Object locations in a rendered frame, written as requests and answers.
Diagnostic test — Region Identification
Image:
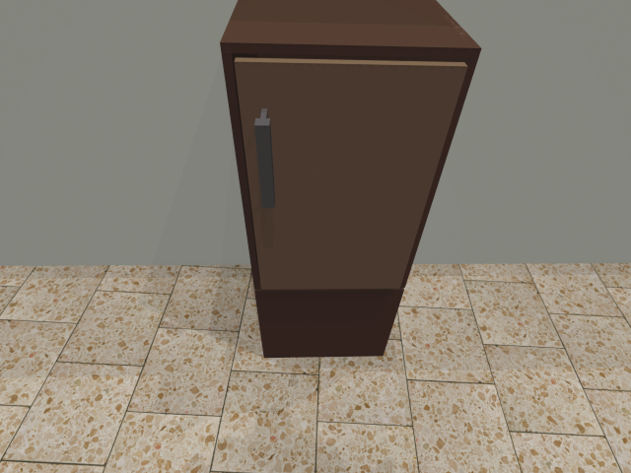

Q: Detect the cupboard door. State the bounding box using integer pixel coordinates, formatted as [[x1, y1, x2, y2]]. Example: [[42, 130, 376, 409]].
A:
[[235, 57, 468, 290]]

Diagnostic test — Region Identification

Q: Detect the handle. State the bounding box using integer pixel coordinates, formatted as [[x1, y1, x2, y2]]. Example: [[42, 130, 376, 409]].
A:
[[254, 108, 275, 208]]

